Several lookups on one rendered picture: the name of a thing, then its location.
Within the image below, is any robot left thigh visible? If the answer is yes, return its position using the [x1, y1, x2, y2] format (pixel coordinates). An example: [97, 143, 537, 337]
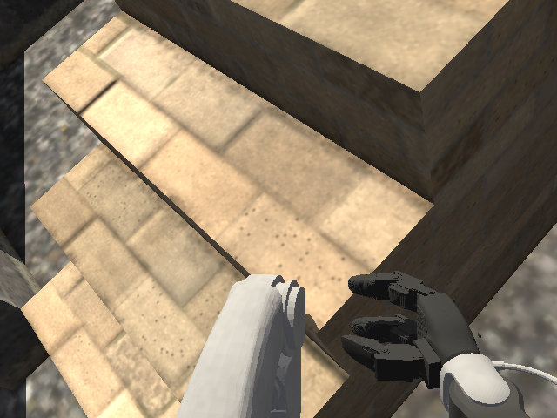
[176, 274, 305, 418]

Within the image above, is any left robot shin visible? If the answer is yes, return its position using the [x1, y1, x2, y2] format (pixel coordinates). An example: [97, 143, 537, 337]
[227, 280, 301, 418]

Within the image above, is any robot right forearm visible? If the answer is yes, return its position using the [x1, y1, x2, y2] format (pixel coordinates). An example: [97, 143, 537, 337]
[440, 353, 530, 418]

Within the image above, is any right robot hand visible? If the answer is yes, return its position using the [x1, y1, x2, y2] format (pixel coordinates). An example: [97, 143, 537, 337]
[341, 271, 481, 389]

